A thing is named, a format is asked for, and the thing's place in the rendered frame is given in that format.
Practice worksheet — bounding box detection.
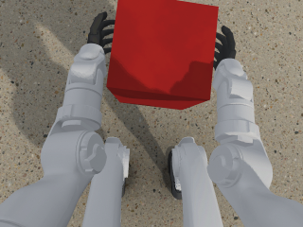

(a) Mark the robot left upper arm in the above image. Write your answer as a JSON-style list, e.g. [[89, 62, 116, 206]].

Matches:
[[0, 130, 107, 227]]

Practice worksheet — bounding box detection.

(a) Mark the left robot shin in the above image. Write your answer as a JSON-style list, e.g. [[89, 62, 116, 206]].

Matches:
[[104, 137, 125, 184]]

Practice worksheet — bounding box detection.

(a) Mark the right robot forearm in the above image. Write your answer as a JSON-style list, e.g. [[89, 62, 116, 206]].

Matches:
[[212, 58, 268, 158]]

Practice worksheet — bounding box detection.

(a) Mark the robot right upper arm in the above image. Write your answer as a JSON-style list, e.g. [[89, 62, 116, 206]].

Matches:
[[206, 143, 303, 227]]

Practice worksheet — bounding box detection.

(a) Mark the robot right hand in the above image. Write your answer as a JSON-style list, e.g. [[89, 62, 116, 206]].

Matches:
[[213, 26, 237, 71]]

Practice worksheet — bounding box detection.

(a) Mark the carton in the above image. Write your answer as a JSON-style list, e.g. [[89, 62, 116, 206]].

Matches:
[[106, 0, 219, 110]]

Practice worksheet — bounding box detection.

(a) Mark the left robot forearm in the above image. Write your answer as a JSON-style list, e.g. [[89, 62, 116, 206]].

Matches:
[[41, 43, 107, 162]]

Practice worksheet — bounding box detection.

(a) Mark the robot right foot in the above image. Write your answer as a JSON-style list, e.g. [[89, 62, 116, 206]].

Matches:
[[168, 151, 182, 200]]

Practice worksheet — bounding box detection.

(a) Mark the robot left hand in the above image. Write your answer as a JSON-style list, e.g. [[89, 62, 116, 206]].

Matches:
[[87, 11, 116, 55]]

